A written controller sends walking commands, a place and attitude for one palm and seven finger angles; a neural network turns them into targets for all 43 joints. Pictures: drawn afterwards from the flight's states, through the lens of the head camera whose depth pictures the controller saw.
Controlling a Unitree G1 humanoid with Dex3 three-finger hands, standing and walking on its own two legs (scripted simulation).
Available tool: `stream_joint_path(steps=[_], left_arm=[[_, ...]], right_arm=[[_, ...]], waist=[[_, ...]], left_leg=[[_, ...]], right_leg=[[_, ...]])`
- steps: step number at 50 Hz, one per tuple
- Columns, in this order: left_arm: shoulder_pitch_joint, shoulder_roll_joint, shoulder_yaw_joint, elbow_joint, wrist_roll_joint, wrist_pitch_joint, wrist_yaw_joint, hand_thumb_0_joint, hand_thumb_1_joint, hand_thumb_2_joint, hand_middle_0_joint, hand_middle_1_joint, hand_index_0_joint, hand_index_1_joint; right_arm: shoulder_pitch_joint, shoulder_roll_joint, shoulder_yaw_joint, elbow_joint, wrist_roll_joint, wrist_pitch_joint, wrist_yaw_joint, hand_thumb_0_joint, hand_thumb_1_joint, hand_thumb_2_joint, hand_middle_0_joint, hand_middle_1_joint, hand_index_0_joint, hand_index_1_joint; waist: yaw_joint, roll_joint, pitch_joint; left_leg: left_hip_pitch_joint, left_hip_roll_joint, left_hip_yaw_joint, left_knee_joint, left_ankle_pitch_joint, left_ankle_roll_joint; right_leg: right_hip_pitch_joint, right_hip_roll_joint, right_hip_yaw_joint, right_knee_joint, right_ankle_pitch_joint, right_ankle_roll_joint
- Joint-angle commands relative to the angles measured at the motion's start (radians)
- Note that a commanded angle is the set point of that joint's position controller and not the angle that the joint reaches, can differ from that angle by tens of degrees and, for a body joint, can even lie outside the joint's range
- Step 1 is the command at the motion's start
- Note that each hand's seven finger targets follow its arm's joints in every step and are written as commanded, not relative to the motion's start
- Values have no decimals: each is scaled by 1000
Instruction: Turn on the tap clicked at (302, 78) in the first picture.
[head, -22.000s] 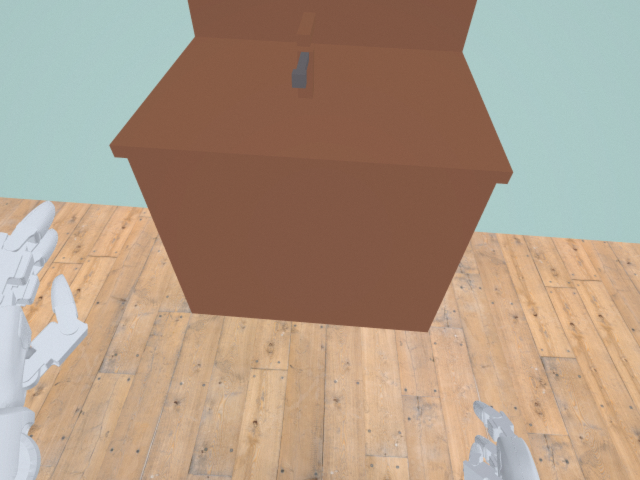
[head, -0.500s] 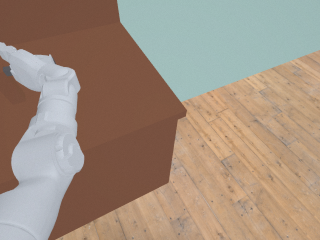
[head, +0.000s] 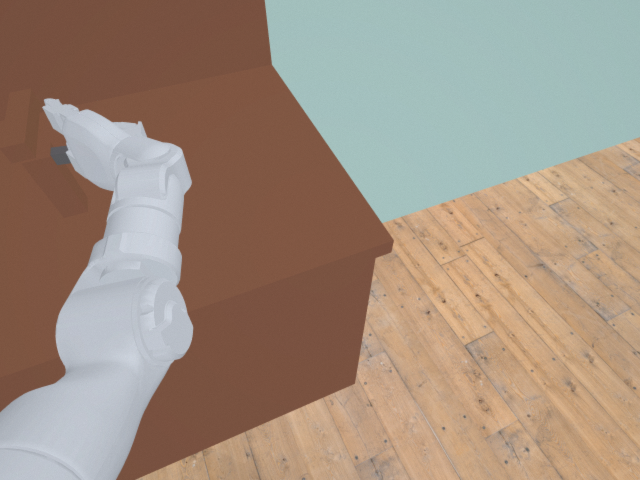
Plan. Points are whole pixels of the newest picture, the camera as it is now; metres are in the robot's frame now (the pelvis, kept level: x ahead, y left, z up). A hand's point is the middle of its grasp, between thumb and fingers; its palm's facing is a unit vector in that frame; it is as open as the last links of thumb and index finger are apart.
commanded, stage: lift the hand up off the lever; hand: left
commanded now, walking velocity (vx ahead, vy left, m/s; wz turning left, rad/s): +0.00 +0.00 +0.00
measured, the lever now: (135, 145) +0.56 +0.26 +0.12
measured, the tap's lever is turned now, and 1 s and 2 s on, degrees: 79 79 79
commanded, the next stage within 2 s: draw the hand back beside the body in 0.40 s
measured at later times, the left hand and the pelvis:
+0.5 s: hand (129, 128) +0.47 +0.21 +0.21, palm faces +0.83 -0.54 -0.13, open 7.8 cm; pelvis -0.01 -0.01 +0.00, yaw +0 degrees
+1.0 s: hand (56, 235) +0.31 +0.23 +0.21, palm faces +0.38 -0.91 -0.18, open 7.7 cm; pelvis -0.04 +0.00 +0.01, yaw -2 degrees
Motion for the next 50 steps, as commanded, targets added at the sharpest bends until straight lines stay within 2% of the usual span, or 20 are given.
stream_joint_path(steps=[1,5,13,17,20,21,23,25,26,28,30,32,34,35,36,38,41,44,45,50], left_arm=[[-572,200,-71,-296,55,-54,13,0,900,900,-150,-150,-150,-150],[-481,166,-78,-290,43,-29,5,0,900,900,-150,-150,-150,-150],[-451,219,-33,-297,20,20,-7,0,900,900,-150,-150,-150,-150],[-527,211,-63,-335,54,4,6,0,900,900,-150,-150,-150,-150],[-482,245,-34,-360,55,-8,4,0,900,900,-150,-150,-150,-150],[-487,189,-83,-333,50,-3,-3,0,900,900,-150,-150,-150,-150],[-498,178,-93,-291,46,2,-12,0,900,900,-150,-150,-150,-150],[-487,187,-85,-282,31,6,-20,0,900,900,-150,-150,-150,-150],[-399,150,-253,-369,58,0,-181,0,900,900,-151,-153,-151,-153],[-325,220,-201,-424,15,-22,-299,0,900,900,-153,-159,-153,-159],[-185,215,-199,-519,-45,-48,-405,0,900,900,-155,-165,-155,-165],[-16,227,-160,-581,-141,-86,-518,0,900,900,-157,-171,-157,-171],[102,285,-83,-667,-202,-91,-561,0,900,900,-159,-177,-159,-177],[157,295,-59,-685,-202,-79,-552,0,900,900,-160,-180,-160,-180],[265,486,-70,-640,-178,-154,-617,0,900,900,-161,-183,-161,-183],[295,491,-70,-722,-198,-241,-670,0,900,900,-163,-189,-163,-189],[206,426,-174,-966,-203,-339,-712,0,900,900,-166,-198,-166,-198],[224,357,-236,-991,-206,-384,-717,0,900,900,-169,-207,-169,-207],[210,306,-288,-1010,-204,-394,-723,0,900,900,-170,-210,-170,-210],[356,196,-368,-899,-210,-413,-733,0,900,900,-175,-225,-175,-225]], right_arm=[[62,-130,-39,-66,1,-27,-11,0,-900,-900,200,300,200,300],[59,-132,-42,-68,4,-24,-12,0,-900,-900,200,300,200,300],[28,-135,-34,-75,21,-22,-29,0,-900,-900,200,300,200,300],[19,-131,-34,-69,16,-34,-25,0,-900,-900,200,300,200,300],[15,-133,-40,-72,15,-34,-32,0,-900,-900,200,300,200,300],[12,-127,-35,-70,19,-37,-31,0,-900,-900,200,300,200,300],[17,-132,-34,-63,19,-40,-32,0,-900,-900,200,300,200,300],[9,-135,-35,-64,23,-38,-37,0,-900,-900,200,300,200,300],[20,-160,-45,-92,38,-14,-60,0,-900,-900,200,300,200,300],[31,-155,-39,-128,60,-12,-89,0,-900,-900,200,300,200,300],[16,-143,-30,-159,81,-3,-109,0,-900,-900,200,300,200,300],[6,-136,-17,-183,99,-2,-123,0,-900,-900,200,300,200,300],[-36,-127,-5,-216,117,1,-137,0,-900,-900,200,300,200,300],[-63,-117,-1,-221,121,7,-142,0,-900,-900,200,300,200,300],[-64,-149,4,-216,117,-6,-112,0,-900,-900,200,300,200,300],[-107,-138,7,-255,124,-18,-100,0,-900,-900,200,300,200,300],[-175,-125,10,-303,131,-55,-99,0,-900,-900,200,300,200,300],[-194,-131,7,-300,129,-90,-97,0,-900,-900,200,300,200,300],[-196,-131,6,-296,133,-98,-97,0,-900,-900,200,300,200,300],[-202,-128,13,-269,139,-108,-100,0,-900,-900,200,300,200,300]], waist=[[-14,8,-386],[3,-18,-381],[10,-98,-309],[1,-47,-312],[17,-50,-358],[0,-55,-321],[-12,-79,-289],[0,-55,-293],[-22,-91,-318],[14,-81,-366],[55,-70,-377],[84,-144,-325],[129,-157,-277],[156,-103,-233],[102,-65,-139],[119,-102,-88],[92,31,-77],[73,9,-58],[62,58,-48],[57,-48,40]], left_leg=[[188,3,52,-11,466,24],[190,1,53,-15,496,20],[127,-5,67,-53,387,38],[148,-5,66,-50,373,39],[154,-10,65,-42,374,41],[147,-8,68,-48,361,40],[132,-9,66,-52,324,42],[139,-15,63,-61,307,41],[182,-20,84,-55,344,48],[215,-25,92,-67,373,61],[246,-21,82,-95,392,58],[254,-12,77,-123,394,58],[243,-10,81,-147,341,59],[248,-9,83,-162,321,56],[261,12,96,-198,282,55],[243,4,97,-206,250,58],[326,-7,108,-216,229,57],[360,-8,100,-221,185,56],[390,-8,99,-227,162,53],[370,-21,79,-268,2,56]], right_leg=[[200,-28,4,-30,459,35],[231,-26,-6,-28,488,36],[283,-52,14,-63,523,57],[247,-48,15,-64,470,48],[282,-51,22,-57,504,52],[255,-50,19,-63,480,52],[234,-51,19,-70,442,55],[238,-48,16,-77,404,49],[266,-39,41,-58,481,42],[342,-46,59,-75,593,52],[407,-44,62,-84,627,47],[456,-42,66,-101,679,55],[494,-49,80,-121,650,65],[481,-45,72,-133,564,55],[431,-63,77,-138,514,62],[426,-51,86,-162,425,56],[366,-38,91,-208,323,44],[297,-20,89,-237,231,41],[268,-17,83,-244,192,37],[214,-7,70,-281,41,37]])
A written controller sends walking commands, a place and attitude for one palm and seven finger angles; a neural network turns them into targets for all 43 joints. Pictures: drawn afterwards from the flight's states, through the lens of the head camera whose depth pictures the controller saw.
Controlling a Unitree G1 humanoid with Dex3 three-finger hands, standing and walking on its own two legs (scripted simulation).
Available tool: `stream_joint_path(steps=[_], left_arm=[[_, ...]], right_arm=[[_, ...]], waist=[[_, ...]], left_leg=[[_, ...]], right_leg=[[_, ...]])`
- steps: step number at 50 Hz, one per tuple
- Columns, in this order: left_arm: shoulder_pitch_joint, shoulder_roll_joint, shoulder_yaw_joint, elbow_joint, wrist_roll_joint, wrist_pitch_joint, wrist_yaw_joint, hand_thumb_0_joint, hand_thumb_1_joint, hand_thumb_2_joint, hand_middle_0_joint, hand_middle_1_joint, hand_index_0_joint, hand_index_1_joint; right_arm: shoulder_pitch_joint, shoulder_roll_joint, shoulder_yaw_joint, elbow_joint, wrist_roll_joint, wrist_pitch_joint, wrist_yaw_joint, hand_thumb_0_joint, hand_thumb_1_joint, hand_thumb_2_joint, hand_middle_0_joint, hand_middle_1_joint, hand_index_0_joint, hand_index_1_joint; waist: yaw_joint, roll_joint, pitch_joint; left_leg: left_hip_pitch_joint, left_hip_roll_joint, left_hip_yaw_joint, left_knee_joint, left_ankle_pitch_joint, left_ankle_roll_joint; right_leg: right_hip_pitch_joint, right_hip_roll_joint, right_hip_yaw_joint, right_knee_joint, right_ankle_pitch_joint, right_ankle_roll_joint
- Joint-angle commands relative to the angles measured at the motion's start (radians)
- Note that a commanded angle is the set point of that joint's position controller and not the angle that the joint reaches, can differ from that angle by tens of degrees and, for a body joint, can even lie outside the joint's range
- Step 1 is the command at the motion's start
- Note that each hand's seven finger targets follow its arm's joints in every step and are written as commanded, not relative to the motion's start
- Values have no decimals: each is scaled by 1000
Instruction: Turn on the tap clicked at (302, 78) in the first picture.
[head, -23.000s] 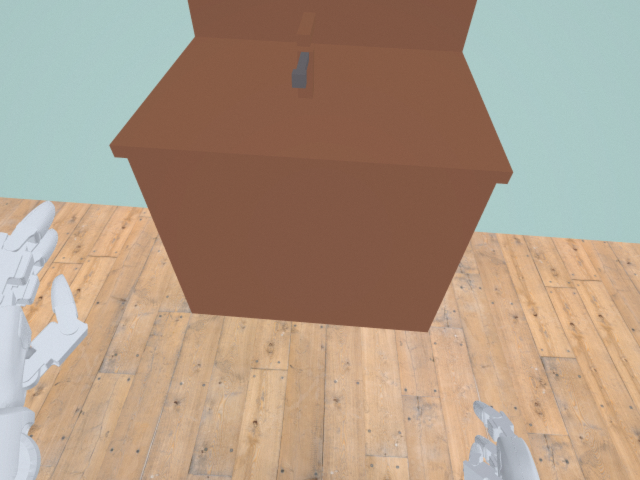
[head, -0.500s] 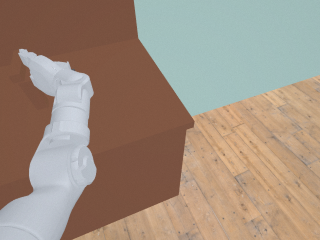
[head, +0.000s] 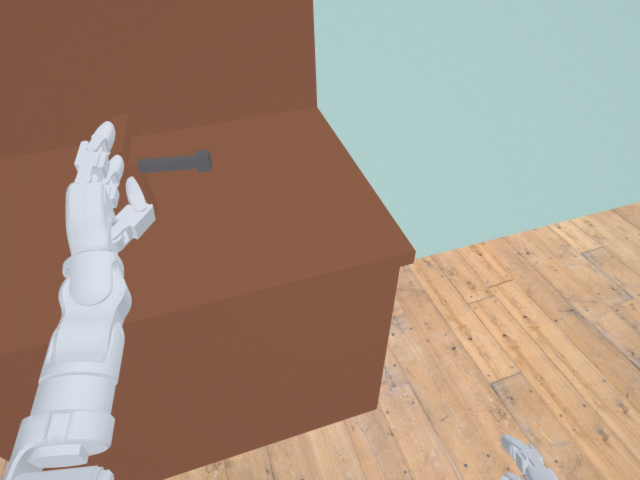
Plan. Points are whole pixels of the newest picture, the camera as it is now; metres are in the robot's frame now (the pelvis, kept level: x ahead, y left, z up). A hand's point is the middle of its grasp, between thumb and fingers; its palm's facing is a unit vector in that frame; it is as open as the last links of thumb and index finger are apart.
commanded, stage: draw the hand back beside the body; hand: left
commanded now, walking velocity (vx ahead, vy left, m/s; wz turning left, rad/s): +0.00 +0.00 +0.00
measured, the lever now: (203, 161) +0.59 +0.28 +0.11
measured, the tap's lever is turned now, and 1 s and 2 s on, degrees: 79 79 79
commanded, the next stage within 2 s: step back with the hand held close in 0.98 s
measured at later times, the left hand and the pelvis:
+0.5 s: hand (108, 282) +0.25 +0.25 +0.17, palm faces +0.39 -0.88 -0.25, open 7.5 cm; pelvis +0.01 +0.02 +0.01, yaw +0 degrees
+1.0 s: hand (93, 325) +0.21 +0.25 +0.16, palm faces +0.44 -0.84 -0.31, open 7.4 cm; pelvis +0.01 +0.00 +0.00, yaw +1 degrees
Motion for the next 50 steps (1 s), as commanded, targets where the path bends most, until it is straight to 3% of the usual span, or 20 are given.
stream_joint_path(steps=[1,5,8,10,11,15,16,18,20,23,26,29,30,35,37,40,43,45,48,50], left_arm=[[-374,65,-84,-192,5,-89,-21,0,900,900,-176,-228,-176,-228],[-253,161,22,-279,5,-102,-24,0,900,900,-180,-240,-180,-240],[-150,207,96,-370,-4,-106,-27,0,900,900,-183,-249,-183,-249],[-85,259,164,-438,-4,-109,-28,0,900,900,-185,-255,-185,-255],[-54,219,138,-473,-5,-108,-32,0,900,900,-186,-258,-186,-258],[43,190,125,-604,1,-111,-38,0,900,900,-190,-270,-190,-270],[76,151,90,-600,1,-109,-40,0,900,900,-191,-273,-191,-273],[131,128,71,-625,1,-111,-41,0,900,900,-193,-279,-193,-279],[198,108,55,-647,3,-111,-45,0,900,900,-195,-285,-195,-285],[279,116,73,-677,3,-112,-44,0,900,900,-198,-294,-198,-294],[355,135,104,-745,8,-123,-40,0,900,900,-200,-300,-200,-300],[460,155,141,-812,9,-127,-36,0,900,900,-200,-300,-200,-300],[493,179,168,-833,11,-130,-34,0,900,900,-200,-300,-200,-300],[665,166,186,-900,8,-125,-33,0,900,900,-200,-300,-200,-300],[614,139,153,-888,9,-123,-32,0,900,900,-200,-300,-200,-300],[533,126,130,-863,17,-118,-27,0,900,900,-200,-300,-200,-300],[542,127,136,-821,14,-120,-21,0,900,900,-200,-300,-200,-300],[542,147,152,-845,15,-123,-20,0,900,900,-200,-300,-200,-300],[582,129,142,-836,11,-122,-21,0,900,900,-200,-300,-200,-300],[586,147,157,-850,13,-123,-23,0,900,900,-200,-300,-200,-300]], right_arm=[[-140,-84,-15,-143,5,-63,-6,0,-900,-900,200,300,200,300],[-170,-84,-7,-160,-6,-52,-6,0,-900,-900,200,300,200,300],[-199,-65,6,-182,-17,-42,-10,0,-900,-900,200,300,200,300],[-205,-65,4,-188,-23,-36,-11,0,-900,-900,200,300,200,300],[-207,-50,10,-196,-24,-35,-10,0,-900,-900,200,300,200,300],[-206,-51,4,-205,-31,-49,-2,0,-900,-900,200,300,200,300],[-202,-47,7,-205,-32,-53,1,0,-900,-900,200,300,200,300],[-194,-54,0,-205,-34,-63,5,0,-900,-900,200,300,200,300],[-192,-59,-7,-204,-35,-71,8,0,-900,-900,200,300,200,300],[-186,-64,-14,-196,-37,-74,11,0,-900,-900,200,300,200,300],[-185,-61,-17,-195,-40,-82,14,0,-900,-900,200,300,200,300],[-185,-57,-20,-201,-46,-87,16,0,-900,-900,200,300,200,300],[-182,-60,-21,-200,-48,-90,17,0,-900,-900,200,300,200,300],[-179,-52,-22,-208,-51,-100,21,0,-900,-900,200,300,200,300],[-178,-49,-21,-202,-51,-102,16,0,-900,-900,200,300,200,300],[-176,-55,-22,-193,-47,-110,10,0,-900,-900,200,300,200,300],[-177,-51,-21,-194,-48,-113,1,0,-900,-900,200,300,200,300],[-181,-53,-21,-195,-49,-118,1,0,-900,-900,200,300,200,300],[-183,-44,-15,-196,-53,-120,3,0,-900,-900,200,300,200,300],[-185,-47,-17,-194,-53,-121,5,0,-900,-900,200,300,200,300]], waist=[[-66,-70,-87],[-22,-45,-154],[2,-60,-152],[16,-25,-157],[13,19,-144],[7,75,-123],[0,76,-90],[-4,14,-83],[-3,-3,-78],[2,-56,-70],[11,13,-78],[21,-19,-103],[24,8,-99],[24,37,-49],[9,-7,-19],[-9,9,29],[3,-47,12],[11,2,-26],[19,-40,-27],[20,2,-34]], left_leg=[[52,-28,31,-107,-119,48],[69,-27,16,-128,-69,38],[60,-20,19,-139,-18,34],[67,-17,20,-143,25,27],[69,-16,24,-146,45,23],[97,-10,18,-148,82,11],[94,-6,17,-153,73,10],[97,-6,16,-150,78,15],[113,-7,15,-150,98,18],[106,-11,18,-143,113,25],[114,-15,15,-141,129,17],[113,-17,22,-121,185,19],[114,-17,20,-117,196,14],[90,-13,27,-105,197,11],[82,-12,26,-107,169,15],[86,-13,25,-107,98,19],[85,-19,21,-110,70,29],[104,-22,24,-105,98,28],[92,-22,22,-106,123,28],[102,-22,27,-103,139,26]], right_leg=[[-72,-14,26,-126,-84,33],[14,-17,18,-123,-39,24],[76,-18,16,-127,3,22],[100,-16,13,-130,38,19],[105,-18,14,-128,59,17],[95,-10,10,-138,82,15],[79,-11,10,-139,73,16],[77,-7,8,-143,78,19],[70,-5,5,-145,88,21],[82,-6,5,-146,96,24],[94,-10,6,-139,105,21],[123,-13,2,-129,152,22],[121,-13,2,-130,160,20],[105,-19,3,-133,162,23],[80,-18,2,-136,139,27],[29,-16,5,-154,72,30],[44,-19,3,-152,42,32],[63,-23,7,-143,74,29],[85,-25,2,-137,101,30],[87,-27,9,-139,120,28]])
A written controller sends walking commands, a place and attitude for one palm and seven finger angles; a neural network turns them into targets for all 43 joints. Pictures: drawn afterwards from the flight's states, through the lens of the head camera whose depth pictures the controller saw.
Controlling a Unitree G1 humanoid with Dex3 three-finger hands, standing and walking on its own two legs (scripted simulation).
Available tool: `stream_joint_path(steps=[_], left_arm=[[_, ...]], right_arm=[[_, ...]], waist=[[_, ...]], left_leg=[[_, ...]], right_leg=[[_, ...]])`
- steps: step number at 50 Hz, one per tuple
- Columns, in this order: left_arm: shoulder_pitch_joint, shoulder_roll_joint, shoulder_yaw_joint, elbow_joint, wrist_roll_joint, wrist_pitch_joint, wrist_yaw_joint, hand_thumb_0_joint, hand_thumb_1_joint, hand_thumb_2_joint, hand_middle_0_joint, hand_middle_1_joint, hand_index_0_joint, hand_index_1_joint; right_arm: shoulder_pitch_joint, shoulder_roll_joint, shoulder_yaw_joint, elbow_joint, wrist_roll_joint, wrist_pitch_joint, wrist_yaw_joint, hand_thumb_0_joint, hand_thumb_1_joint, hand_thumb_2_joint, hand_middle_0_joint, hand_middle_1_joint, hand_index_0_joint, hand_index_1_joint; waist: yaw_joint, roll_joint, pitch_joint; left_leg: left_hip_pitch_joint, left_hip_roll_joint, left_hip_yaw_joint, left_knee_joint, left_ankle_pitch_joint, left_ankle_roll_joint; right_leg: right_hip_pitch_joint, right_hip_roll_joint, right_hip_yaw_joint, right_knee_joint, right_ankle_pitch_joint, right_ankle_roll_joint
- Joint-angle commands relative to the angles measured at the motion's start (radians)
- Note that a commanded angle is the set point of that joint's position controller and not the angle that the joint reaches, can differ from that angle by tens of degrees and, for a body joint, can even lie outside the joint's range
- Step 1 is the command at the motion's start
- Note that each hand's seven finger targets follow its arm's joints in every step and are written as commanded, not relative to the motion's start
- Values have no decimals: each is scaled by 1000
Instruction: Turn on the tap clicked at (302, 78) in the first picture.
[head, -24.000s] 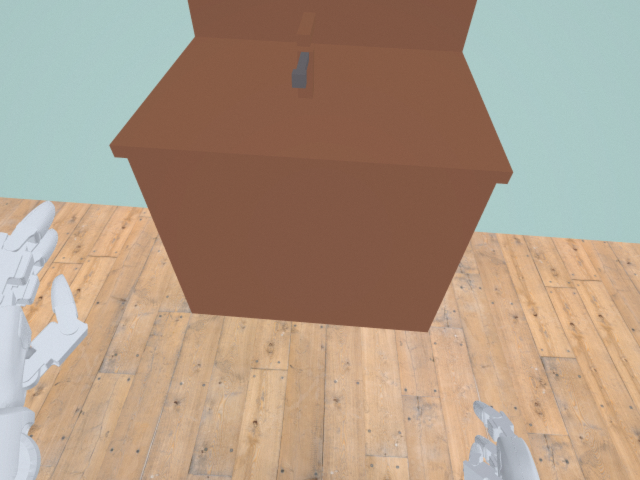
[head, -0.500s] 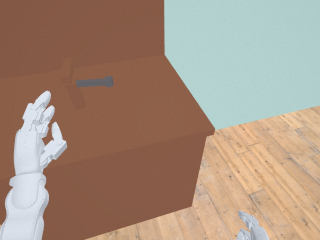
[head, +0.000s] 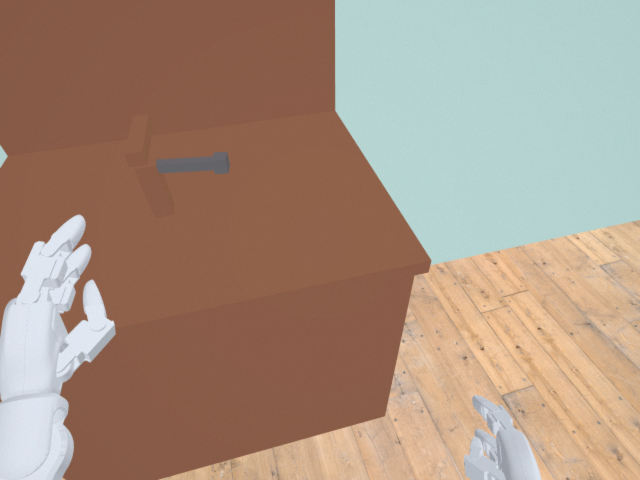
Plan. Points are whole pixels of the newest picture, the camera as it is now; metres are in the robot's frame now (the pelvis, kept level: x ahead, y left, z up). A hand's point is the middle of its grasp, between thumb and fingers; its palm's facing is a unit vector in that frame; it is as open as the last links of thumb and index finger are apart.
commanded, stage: step back with the hand held close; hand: left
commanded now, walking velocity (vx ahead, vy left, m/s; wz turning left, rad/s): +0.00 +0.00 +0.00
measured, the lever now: (221, 162) +0.58 +0.27 +0.11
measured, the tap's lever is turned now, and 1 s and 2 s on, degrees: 79 79 79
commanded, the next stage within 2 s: stop stepping back and stand still in 1.26 s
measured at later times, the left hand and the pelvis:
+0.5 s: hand (89, 352) +0.18 +0.25 +0.15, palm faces +0.35 -0.82 -0.45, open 7.4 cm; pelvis -0.03 +0.02 -0.01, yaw -1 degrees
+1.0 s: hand out of the picture +0.09 +0.30 +0.15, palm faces +0.49 -0.77 -0.40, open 7.4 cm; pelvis -0.12 +0.03 -0.02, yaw +1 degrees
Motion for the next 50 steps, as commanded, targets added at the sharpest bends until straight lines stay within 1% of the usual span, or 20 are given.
stream_joint_path(steps=[1,4,5,6,7,9,11,14,19,21,25,29,34,36,39,40,44,48,49,50], left_arm=[[-115,179,104,-238,2,-64,14,0,900,900,-200,-300,-200,-300],[-108,193,119,-229,-1,-64,14,0,900,900,-200,-300,-200,-300],[-150,214,135,-226,2,-63,16,0,900,900,-200,-300,-200,-300],[-143,289,228,-218,2,-70,20,0,900,900,-200,-300,-200,-300],[-82,218,171,-177,6,-66,10,0,900,900,-200,-300,-200,-300],[-47,200,146,-192,13,-65,9,0,900,900,-200,-300,-200,-300],[-21,196,139,-223,14,-71,13,0,900,900,-200,-300,-200,-300],[23,212,149,-259,14,-61,23,0,900,900,-200,-300,-200,-300],[54,248,189,-307,14,-50,37,0,900,900,-200,-300,-200,-300],[66,245,190,-311,14,-45,42,0,900,900,-200,-300,-200,-300],[54,243,186,-312,16,-43,49,0,900,900,-200,-300,-200,-300],[44,230,171,-290,22,-52,59,0,900,900,-200,-300,-200,-300],[11,239,169,-318,34,-68,78,0,900,900,-200,-300,-200,-300],[-12,241,172,-355,38,-72,85,0,900,900,-200,-300,-200,-300],[-48,230,198,-382,65,-78,88,0,900,900,-200,-300,-200,-300],[-69,249,215,-388,74,-81,87,0,900,900,-200,-300,-200,-300],[26,209,203,-333,65,-69,74,0,900,900,-200,-300,-200,-300],[56,174,152,-334,23,-59,65,0,900,900,-200,-300,-200,-300],[31,187,147,-349,19,-62,62,0,900,900,-200,-300,-200,-300],[-25,221,154,-387,24,-66,66,0,900,900,-200,-300,-200,-300]], right_arm=[[-128,-98,-30,-154,-1,-62,-7,0,-900,-900,200,300,200,300],[-126,-101,-31,-155,-2,-63,-7,0,-900,-900,200,300,200,300],[-131,-106,-33,-147,2,-63,-8,0,-900,-900,200,300,200,300],[-126,-146,-39,-207,14,-33,-12,0,-900,-900,200,300,200,300],[-113,-125,-37,-199,13,-11,-11,0,-900,-900,200,300,200,300],[-99,-116,-39,-212,16,11,-8,0,-900,-900,200,300,200,300],[-91,-120,-41,-228,19,22,-13,0,-900,-900,200,300,200,300],[-75,-133,-53,-250,20,38,-20,0,-900,-900,200,300,200,300],[-76,-139,-65,-272,22,64,-34,0,-900,-900,200,300,200,300],[-79,-137,-65,-274,23,72,-37,0,-900,-900,200,300,200,300],[-86,-146,-67,-272,22,81,-40,0,-900,-900,200,300,200,300],[-76,-145,-59,-273,24,82,-43,0,-900,-900,200,300,200,300],[-61,-145,-53,-259,23,78,-47,0,-900,-900,200,300,200,300],[-66,-147,-47,-260,17,73,-52,0,-900,-900,200,300,200,300],[-87,-167,-53,-278,9,61,-58,0,-900,-900,200,300,200,300],[-94,-157,-57,-279,5,58,-58,0,-900,-900,200,300,200,300],[-67,-126,-71,-252,-5,32,-35,0,-900,-900,200,300,200,300],[-86,-104,-49,-212,-7,32,-18,0,-900,-900,200,300,200,300],[-84,-103,-45,-202,-4,41,-13,0,-900,-900,200,300,200,300],[-78,-90,-46,-190,-2,49,-13,0,-900,-900,200,300,200,300]], waist=[[-8,23,-70],[-9,-32,-57],[-15,0,-56],[-39,-23,9],[-45,-47,-24],[-50,-48,-79],[-52,-1,-127],[-51,-39,-191],[-49,-67,-228],[-49,-20,-227],[-55,-11,-187],[-64,-72,-120],[-76,-96,-100],[-79,-4,-91],[-58,174,-120],[-52,212,-132],[-53,95,-151],[-59,98,-114],[-65,36,-129],[-75,-101,-164]], left_leg=[[-1,-15,39,-53,129,22],[-16,-14,40,-50,114,24],[-10,-15,43,-51,107,23],[-111,11,12,-4,54,38],[-113,11,-2,25,36,36],[-96,14,4,62,63,36],[-86,19,6,63,119,31],[-78,26,6,74,228,30],[-83,42,-3,80,356,28],[-96,48,-9,73,356,26],[-166,47,-20,53,179,28],[-275,39,-31,48,-121,38],[-234,27,-31,148,-229,33],[-274,56,-84,70,-286,38],[-646,184,-259,-220,-567,105],[-691,217,-303,-270,-606,119],[-533,225,-241,-207,-423,127],[-308,166,-136,-120,-230,39],[-260,128,-84,5,-136,17],[-196,80,-10,149,-24,-7]], right_leg=[[-21,-23,20,-72,109,23],[-20,-22,19,-79,99,26],[-31,-21,21,-84,88,25],[-157,-73,82,-110,116,36],[-161,-102,91,-109,97,36],[-172,-128,108,-106,101,30],[-158,-127,88,-63,161,29],[-144,-117,63,-12,255,42],[-154,-96,44,50,305,54],[-163,-88,41,68,272,55],[-195,-85,60,49,148,49],[-244,-103,92,-6,-71,43],[-414,-142,116,-63,-299,21],[-406,-106,85,5,-290,30],[-15,30,31,361,-98,74],[24,52,31,478,-82,79],[-91,41,42,494,-211,55],[-236,6,57,76,-239,6],[-266,-69,138,-34,-100,-27],[-305,-183,280,-64,116,-54]])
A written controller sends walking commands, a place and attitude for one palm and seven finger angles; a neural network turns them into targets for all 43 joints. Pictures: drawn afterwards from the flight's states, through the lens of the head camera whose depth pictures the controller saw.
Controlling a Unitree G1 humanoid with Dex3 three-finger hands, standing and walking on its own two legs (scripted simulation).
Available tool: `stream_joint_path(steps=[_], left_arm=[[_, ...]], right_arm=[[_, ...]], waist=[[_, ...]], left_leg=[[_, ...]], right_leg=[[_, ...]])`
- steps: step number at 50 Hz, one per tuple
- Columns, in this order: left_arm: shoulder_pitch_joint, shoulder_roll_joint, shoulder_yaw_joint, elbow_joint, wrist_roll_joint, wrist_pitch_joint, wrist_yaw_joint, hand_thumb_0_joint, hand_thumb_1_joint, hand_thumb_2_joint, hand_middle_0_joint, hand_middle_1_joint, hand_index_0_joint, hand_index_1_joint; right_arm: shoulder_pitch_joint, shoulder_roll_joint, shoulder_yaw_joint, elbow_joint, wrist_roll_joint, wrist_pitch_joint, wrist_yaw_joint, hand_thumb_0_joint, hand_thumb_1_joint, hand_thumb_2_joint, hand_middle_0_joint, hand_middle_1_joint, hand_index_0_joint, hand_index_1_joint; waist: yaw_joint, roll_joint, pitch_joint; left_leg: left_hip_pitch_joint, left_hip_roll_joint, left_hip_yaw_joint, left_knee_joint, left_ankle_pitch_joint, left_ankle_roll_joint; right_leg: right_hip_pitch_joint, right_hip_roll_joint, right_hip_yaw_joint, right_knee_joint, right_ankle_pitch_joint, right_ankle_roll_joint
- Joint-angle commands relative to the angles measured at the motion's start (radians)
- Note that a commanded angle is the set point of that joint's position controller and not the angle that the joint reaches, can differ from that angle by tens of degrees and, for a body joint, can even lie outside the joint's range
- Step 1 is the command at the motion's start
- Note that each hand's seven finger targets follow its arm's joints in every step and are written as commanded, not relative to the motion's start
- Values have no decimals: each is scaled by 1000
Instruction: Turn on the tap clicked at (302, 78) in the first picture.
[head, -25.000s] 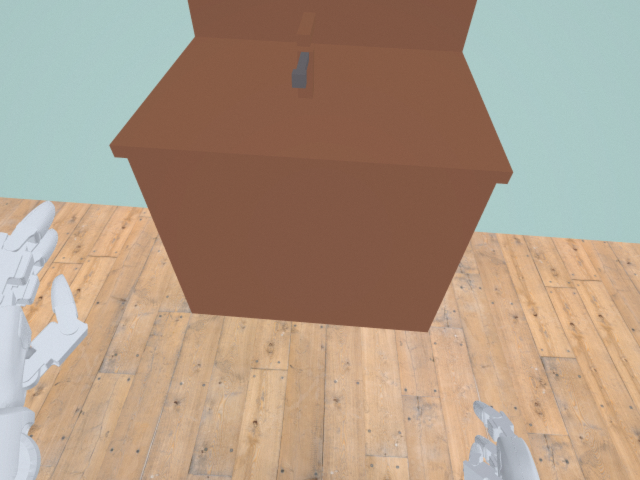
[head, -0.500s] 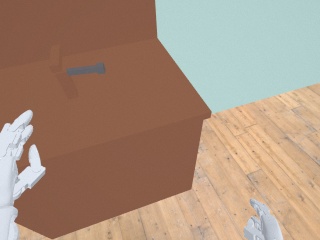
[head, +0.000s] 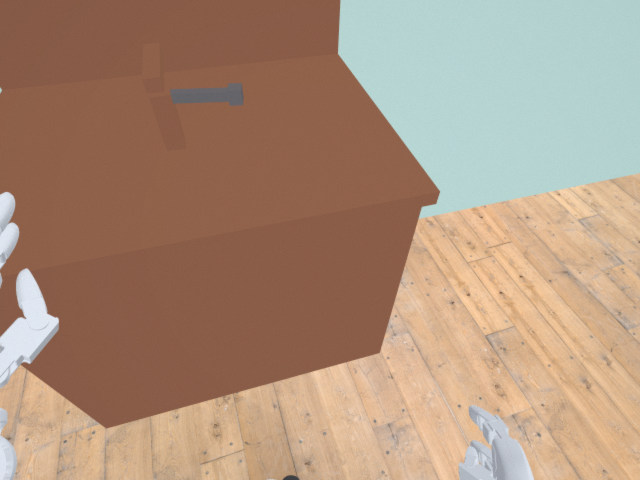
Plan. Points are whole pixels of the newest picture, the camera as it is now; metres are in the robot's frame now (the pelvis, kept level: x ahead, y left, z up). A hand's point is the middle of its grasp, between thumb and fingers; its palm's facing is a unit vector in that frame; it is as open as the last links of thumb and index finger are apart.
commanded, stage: step back with the hand held close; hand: left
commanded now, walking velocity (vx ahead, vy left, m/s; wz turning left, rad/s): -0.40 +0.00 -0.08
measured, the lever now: (235, 94) +0.70 +0.22 +0.13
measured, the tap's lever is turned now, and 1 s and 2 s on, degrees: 79 79 79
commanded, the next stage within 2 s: stop stepping back and stand still in 0.26 s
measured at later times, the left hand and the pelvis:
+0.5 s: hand out of the picture +0.09 +0.22 +0.17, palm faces +0.32 -0.85 -0.42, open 7.4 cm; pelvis -0.13 -0.01 +0.00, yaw -4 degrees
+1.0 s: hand out of the picture +0.03 +0.22 +0.19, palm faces +0.44 -0.79 -0.42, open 7.4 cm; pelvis -0.19 -0.02 +0.00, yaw -1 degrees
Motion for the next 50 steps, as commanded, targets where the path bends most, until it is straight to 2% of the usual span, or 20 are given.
stream_joint_path(steps=[1,3,6,8,10,11,16,22,23,24,25,26,28,30,36,39,42,48,49,50], left_arm=[[-190,188,28,-240,-8,-58,4,0,900,900,-200,-300,-200,-300],[-200,201,34,-222,4,-57,10,0,900,900,-200,-300,-200,-300],[-166,224,70,-227,1,-23,-11,0,900,900,-200,-300,-200,-300],[-125,214,65,-234,-13,-20,-17,0,900,900,-200,-300,-200,-300],[-111,201,56,-245,-21,-9,-20,0,900,900,-200,-300,-200,-300],[-54,191,59,-209,-19,-2,-21,0,900,900,-200,-300,-200,-300],[-1,159,58,-273,-30,30,-19,0,900,900,-200,-300,-200,-300],[15,178,85,-278,-30,45,12,0,900,900,-200,-300,-200,-300],[-1,181,83,-271,-23,43,14,0,900,900,-200,-300,-200,-300],[-12,199,77,-263,-14,41,14,0,900,900,-200,-300,-200,-300],[-55,231,94,-306,-16,38,13,0,900,900,-200,-300,-200,-300],[-145,236,89,-330,-18,18,17,0,900,900,-200,-300,-200,-300],[-144,166,34,-196,-7,25,-4,0,900,900,-200,-300,-200,-300],[-214,170,26,-147,-5,14,-3,0,900,900,-200,-300,-200,-300],[-149,149,23,-89,-1,-3,19,0,900,900,-200,-300,-200,-300],[-180,167,44,-211,5,-27,25,0,900,900,-200,-300,-200,-300],[-151,182,75,-229,17,-42,18,0,900,900,-200,-300,-200,-300],[-124,147,58,-101,6,-18,12,0,900,900,-200,-300,-200,-300],[-126,150,59,-87,10,-16,10,0,900,900,-200,-300,-200,-300],[-107,155,52,-70,11,-7,1,0,900,900,-200,-300,-200,-300]], right_arm=[[-143,-119,-36,-108,14,-42,-7,0,-900,-900,200,300,200,300],[-151,-127,-56,-138,37,-44,-22,0,-900,-900,200,300,200,300],[-175,-119,-38,-154,35,-38,-33,0,-900,-900,200,300,200,300],[-170,-135,-23,-155,32,-15,-34,0,-900,-900,200,300,200,300],[-150,-158,-41,-157,32,-8,-9,0,-900,-900,200,300,200,300],[-119,-148,-44,-156,22,-9,6,0,-900,-900,200,300,200,300],[-105,-148,-59,-167,8,-34,18,0,-900,-900,200,300,200,300],[-160,-156,-55,-202,15,-37,1,0,-900,-900,200,300,200,300],[-157,-145,-55,-196,19,-32,-3,0,-900,-900,200,300,200,300],[-147,-127,-56,-188,23,-25,-3,0,-900,-900,200,300,200,300],[-151,-142,-55,-179,21,-29,-5,0,-900,-900,200,300,200,300],[-118,-146,-46,-132,1,-41,-10,0,-900,-900,200,300,200,300],[-62,-142,-48,-122,24,-54,-8,0,-900,-900,200,300,200,300],[-89,-155,-50,-109,27,-61,-19,0,-900,-900,200,300,200,300],[-56,-154,-53,-100,17,-96,-41,0,-900,-900,200,300,200,300],[-38,-180,-48,-130,16,-109,-27,0,-900,-900,200,300,200,300],[-54,-150,-52,-100,12,-128,-13,0,-900,-900,200,300,200,300],[-73,-162,-44,-100,19,-138,-13,0,-900,-900,200,300,200,300],[-68,-155,-48,-99,19,-133,-12,0,-900,-900,200,300,200,300],[-64,-140,-54,-104,25,-128,-6,0,-900,-900,200,300,200,300]], waist=[[-27,-129,-94],[-6,-283,-193],[-7,-102,-157],[-14,77,-156],[-8,194,-180],[-7,197,-200],[-11,143,-186],[-10,216,-81],[-15,120,-61],[-23,-129,-28],[-9,-239,23],[-43,-135,64],[-66,-154,-8],[-70,-115,1],[-43,-81,-7],[-60,266,52],[-54,217,99],[-25,92,53],[-23,-34,33],[-32,-240,13]], left_leg=[[291,72,-18,150,-156,-59],[136,16,21,247,-218,-44],[187,12,27,195,-103,-39],[358,81,-11,77,358,-26],[546,267,-148,-20,838,17],[534,323,-198,-24,884,45],[395,318,-172,-145,471,76],[-43,185,-75,-267,-593,-5],[-32,99,2,-111,-617,-45],[49,4,48,244,-533,-83],[57,-37,-56,578,-456,-87],[5,3,-96,693,-374,-84],[3,29,-71,665,-276,-73],[55,50,-33,510,-261,-63],[321,25,68,-14,-485,9],[400,341,-407,-251,-515,135],[266,330,-361,-275,-489,147],[121,211,-72,8,-376,50],[41,144,-2,193,-398,28],[-52,44,54,432,-463,-7]], right_leg=[[-184,-285,263,-269,619,-57],[101,-267,161,-102,1327,71],[79,-245,113,-23,1323,30],[-28,-155,55,22,1067,56],[-201,-45,48,138,178,61],[-232,-29,72,236,-59,40],[-197,-34,45,332,-36,63],[123,-17,-112,28,4,13],[74,-71,-66,-148,-24,-15],[-162,-272,233,-366,-250,-92],[-401,-473,549,-514,-353,-183],[-408,-474,447,-487,-189,-185],[-276,-334,245,-371,-143,-81],[-246,-304,135,-334,-68,-54],[-187,-254,133,-218,-230,-53],[-428,-58,-100,307,-61,34],[-426,-124,-29,434,10,36],[18,-65,-118,-77,97,29],[87,-141,9,-134,78,-19],[95,-330,350,-254,54,-106]])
